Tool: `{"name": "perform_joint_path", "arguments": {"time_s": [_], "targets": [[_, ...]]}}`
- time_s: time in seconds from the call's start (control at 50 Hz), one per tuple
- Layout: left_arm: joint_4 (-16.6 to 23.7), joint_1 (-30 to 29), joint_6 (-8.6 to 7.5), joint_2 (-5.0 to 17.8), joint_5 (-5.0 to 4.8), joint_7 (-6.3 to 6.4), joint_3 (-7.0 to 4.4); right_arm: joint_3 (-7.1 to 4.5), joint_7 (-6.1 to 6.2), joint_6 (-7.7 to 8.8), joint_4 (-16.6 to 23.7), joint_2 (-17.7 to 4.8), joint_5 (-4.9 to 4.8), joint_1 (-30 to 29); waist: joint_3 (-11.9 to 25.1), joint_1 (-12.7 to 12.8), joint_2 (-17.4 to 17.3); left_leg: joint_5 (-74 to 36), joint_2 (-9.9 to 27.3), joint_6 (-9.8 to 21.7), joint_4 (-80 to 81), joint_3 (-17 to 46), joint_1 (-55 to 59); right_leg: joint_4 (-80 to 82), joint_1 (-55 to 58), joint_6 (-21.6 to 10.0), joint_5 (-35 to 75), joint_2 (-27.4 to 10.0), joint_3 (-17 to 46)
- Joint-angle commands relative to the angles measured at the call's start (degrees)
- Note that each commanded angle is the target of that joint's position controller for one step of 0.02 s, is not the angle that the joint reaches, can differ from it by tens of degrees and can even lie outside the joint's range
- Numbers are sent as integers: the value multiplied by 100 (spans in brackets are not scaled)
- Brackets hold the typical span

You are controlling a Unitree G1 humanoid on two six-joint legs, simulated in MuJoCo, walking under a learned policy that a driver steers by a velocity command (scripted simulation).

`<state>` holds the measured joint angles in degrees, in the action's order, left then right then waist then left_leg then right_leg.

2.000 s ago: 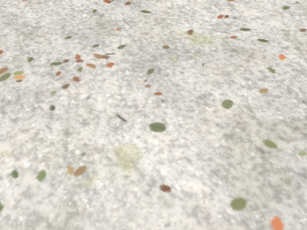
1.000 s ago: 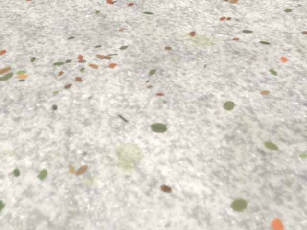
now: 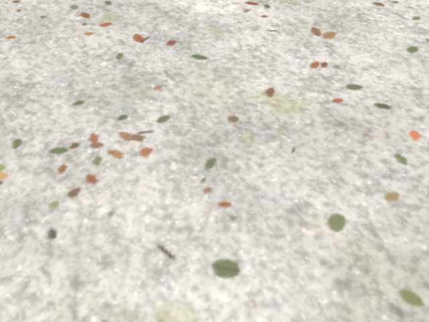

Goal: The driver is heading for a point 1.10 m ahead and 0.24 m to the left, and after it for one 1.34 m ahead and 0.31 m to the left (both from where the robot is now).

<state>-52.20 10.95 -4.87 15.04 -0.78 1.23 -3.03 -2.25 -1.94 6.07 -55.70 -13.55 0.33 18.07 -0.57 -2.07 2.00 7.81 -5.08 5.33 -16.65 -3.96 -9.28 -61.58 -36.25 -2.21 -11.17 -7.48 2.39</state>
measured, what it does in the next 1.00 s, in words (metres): walks ahead: right foot, then left foot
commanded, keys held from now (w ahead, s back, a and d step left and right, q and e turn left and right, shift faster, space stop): w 0.50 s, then w+q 0.50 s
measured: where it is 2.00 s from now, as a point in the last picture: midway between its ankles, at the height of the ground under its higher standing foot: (162, 186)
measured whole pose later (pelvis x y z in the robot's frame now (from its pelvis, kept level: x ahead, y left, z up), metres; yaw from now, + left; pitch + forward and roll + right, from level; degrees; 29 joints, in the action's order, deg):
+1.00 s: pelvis +0.58 +0.00 -0.02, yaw +14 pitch +2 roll +0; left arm -50.8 12.8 -7.2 15.1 -0.7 0.0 -2.5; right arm -4.5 -1.9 4.0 -45.4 -15.6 -0.7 11.1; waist -2.6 -0.3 0.4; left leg 9.2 -5.3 5.8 -29.5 -1.0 -22.3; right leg -69.5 -21.9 -1.0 -22.8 -1.8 1.2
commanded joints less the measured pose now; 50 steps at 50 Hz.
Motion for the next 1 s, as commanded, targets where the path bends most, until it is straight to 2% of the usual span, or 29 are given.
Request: {"name": "perform_joint_path", "arguments": {"time_s": [0.02,0.1,0.2,0.26,0.28,0.3,0.32,0.34,0.36,0.38,0.4,0.42,0.44,0.48,0.52,0.58,0.64,0.76,0.78,0.82,0.84,0.86,0.88,0.9,0.92,0.94,0.96,0.98,1.0], "targets": [[266,43,11,312,67,7,-103,-156,137,76,319,-832,-9,-170,-312,229,-361,-129,1722,903,1256,1411,-251,780,-477,165,882,-246,164],[494,-792,-75,173,39,-89,-47,-157,224,8,218,-895,-80,246,-344,-54,-392,-486,1507,661,1203,904,25,2224,-247,212,1884,25,-123],[811,-1585,-137,173,-36,-263,23,-187,242,-130,-13,-938,-119,790,-509,-303,-412,-704,1801,630,819,871,995,3044,-379,134,1558,219,-202],[899,-1468,-192,363,-55,-355,-21,-245,265,-222,-28,-1042,-130,737,-362,-88,-594,-1561,2023,499,327,933,1472,3324,7,-93,877,371,-264],[830,-1125,-208,508,-55,-357,-86,-261,267,-247,14,-1101,-124,607,-128,137,-709,-2520,1975,426,-81,860,1491,3379,592,-199,698,545,-405],[598,-337,-213,727,-47,-336,-214,-237,263,-279,61,-1054,-108,480,354,561,-706,-3406,1722,292,-998,642,1333,3487,1679,-362,745,739,-563],[305,798,-209,1097,5,-287,-354,-150,264,-275,185,-877,-46,444,1181,995,-540,-2897,1432,101,-2444,415,406,3213,3469,-682,888,258,-53],[128,1625,-161,1720,102,-259,-519,55,194,-154,286,-205,-19,1107,2162,862,805,-464,491,-366,-4815,125,-2071,3405,5958,-1629,115,-1284,2559],[90,1686,-134,1287,62,-269,-384,47,169,7,201,-331,-112,1026,2508,916,1082,2427,194,-346,-5735,965,-2962,4318,6238,-1820,-375,-1619,4092],[161,1165,-138,948,20,-258,-266,-108,149,105,372,-888,-280,450,1551,850,799,2184,587,-222,-6093,1093,-3502,4407,5510,-1449,-496,-1385,3233],[300,627,-131,742,26,-246,-198,-116,167,141,478,-933,-310,52,961,686,426,1625,918,-173,-5894,905,-3457,4532,4591,-1243,-118,-1156,2382],[351,247,-130,561,56,-268,-140,-141,205,119,499,-873,-232,-150,515,509,107,1217,1125,-203,-5486,791,-3227,4764,3732,-1141,315,-913,1795],[362,58,-154,411,104,-288,-95,-182,233,42,478,-805,-168,-89,318,297,185,935,1308,-219,-5139,820,-2847,4969,3166,-1031,555,-689,1369],[274,69,-186,418,113,-318,-105,-155,242,-113,414,-508,-137,134,210,112,254,706,1375,-294,-4860,754,-2448,5266,2634,-1079,856,-525,974],[164,218,-216,588,120,-270,-152,-168,257,-190,486,-478,-125,-10,55,54,178,330,1413,-394,-4504,730,-2695,5438,2558,-1150,1262,-519,626],[41,429,-200,672,139,-158,-178,-182,233,-201,660,-478,-120,-563,-103,192,118,-624,1398,-458,-3579,781,-3111,5547,2771,-1021,1489,-465,132],[-13,547,-195,728,130,-93,-174,-145,154,-166,830,-386,-145,-1124,-232,380,121,-1424,1191,-397,-2572,626,-2892,5660,2823,-828,1403,-352,-375],[-237,978,-36,797,51,-37,-213,-91,-52,-158,1298,-337,-158,-1953,-492,628,-7,-1042,1010,-163,-1772,436,-3337,5278,4148,-690,1878,-787,-771],[-229,947,11,840,39,-22,-231,-97,-99,-155,1374,-364,-160,-1990,-479,591,28,-767,959,-97,-1731,343,-3316,5084,4325,-640,2269,-851,-831],[-133,762,98,1015,30,27,-281,-177,-163,-163,1456,-529,-155,-1772,-197,365,216,-157,649,80,-1748,-24,-2702,4376,4467,-503,4109,-866,-1025],[-84,696,151,1086,39,59,-300,-270,-170,-180,1402,-686,-154,-1332,123,107,317,76,416,195,-1781,-204,-2050,3668,4431,-419,5046,-816,-1134],[-20,598,204,1078,39,88,-285,-428,-146,-192,1202,-943,-168,-472,580,-354,227,-125,152,374,-1504,-277,-866,2511,4070,-253,5290,-601,-1307],[133,649,176,991,97,113,-225,-629,-42,-231,1021,-1450,-156,496,1188,-720,-330,-181,795,736,-1389,910,947,761,2693,-23,3823,-351,-1349],[357,1267,-20,73,245,-35,70,-708,-10,-222,1013,-1942,-203,583,1781,-105,-1745,680,2235,1845,-897,4127,3043,-1304,13,342,-1542,925,-888],[414,744,-289,539,23,-134,-10,-568,12,-199,1080,-1490,-157,800,2240,-465,-1244,1075,2435,1895,-148,5123,3433,-1964,-744,222,-2162,980,285],[608,190,-431,789,-170,-183,-78,-498,39,-167,1087,-1203,-108,577,1474,-530,-1023,659,2240,1579,-95,4254,2969,-1895,-1203,68,-1681,659,363],[675,-21,-489,754,-128,-160,-59,-453,46,-141,1193,-1056,-118,166,1008,-316,-424,114,2012,1392,-71,3553,2104,-1429,-1031,8,-1185,397,314],[657,-97,-476,771,14,-116,-108,-404,41,-138,1306,-896,-97,-236,652,-73,-113,-504,1826,1285,31,3054,1204,-916,-635,53,-944,230,272],[674,-15,-400,810,74,-100,-157,-356,53,-133,1407,-783,-39,-456,548,149,-182,-934,1687,1259,170,2774,624,-645,-179,94,-825,113,308]]}}
Velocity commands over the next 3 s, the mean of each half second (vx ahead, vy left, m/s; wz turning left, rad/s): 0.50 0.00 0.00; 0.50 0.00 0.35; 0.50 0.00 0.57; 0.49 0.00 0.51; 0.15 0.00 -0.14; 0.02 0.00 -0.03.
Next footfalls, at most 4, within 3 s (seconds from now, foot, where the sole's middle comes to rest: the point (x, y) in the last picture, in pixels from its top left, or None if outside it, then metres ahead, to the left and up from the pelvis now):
0.32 right None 0.37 -0.16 -0.78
0.88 left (188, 277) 0.67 0.09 -0.78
1.36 right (217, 196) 0.99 -0.02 -0.78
1.88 left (119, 185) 1.06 0.36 -0.78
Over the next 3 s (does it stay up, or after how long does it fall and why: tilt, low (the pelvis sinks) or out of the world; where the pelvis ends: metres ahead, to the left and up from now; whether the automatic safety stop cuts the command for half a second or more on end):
stays up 1.20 0.39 -0.01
